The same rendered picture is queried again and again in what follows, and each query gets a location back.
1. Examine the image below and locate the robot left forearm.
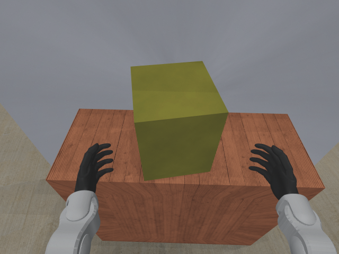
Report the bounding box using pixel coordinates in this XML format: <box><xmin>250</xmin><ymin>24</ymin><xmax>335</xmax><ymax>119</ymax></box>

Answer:
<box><xmin>45</xmin><ymin>190</ymin><xmax>101</xmax><ymax>254</ymax></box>

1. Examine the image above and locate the robot left hand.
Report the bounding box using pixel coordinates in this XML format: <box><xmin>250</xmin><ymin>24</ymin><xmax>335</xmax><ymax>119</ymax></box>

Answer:
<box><xmin>74</xmin><ymin>143</ymin><xmax>113</xmax><ymax>193</ymax></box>

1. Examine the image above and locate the robot right hand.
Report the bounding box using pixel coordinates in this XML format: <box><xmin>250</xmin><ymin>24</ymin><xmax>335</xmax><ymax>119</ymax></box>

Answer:
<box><xmin>249</xmin><ymin>143</ymin><xmax>299</xmax><ymax>200</ymax></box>

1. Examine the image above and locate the pedestal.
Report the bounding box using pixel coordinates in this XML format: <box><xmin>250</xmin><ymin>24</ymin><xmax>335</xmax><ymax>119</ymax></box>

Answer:
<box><xmin>46</xmin><ymin>108</ymin><xmax>325</xmax><ymax>246</ymax></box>

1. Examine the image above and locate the carton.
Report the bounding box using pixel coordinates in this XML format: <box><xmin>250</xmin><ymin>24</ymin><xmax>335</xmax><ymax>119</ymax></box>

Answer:
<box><xmin>130</xmin><ymin>61</ymin><xmax>229</xmax><ymax>181</ymax></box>

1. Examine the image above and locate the robot right forearm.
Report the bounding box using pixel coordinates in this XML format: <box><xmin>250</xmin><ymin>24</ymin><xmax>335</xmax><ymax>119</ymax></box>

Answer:
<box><xmin>275</xmin><ymin>194</ymin><xmax>337</xmax><ymax>254</ymax></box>

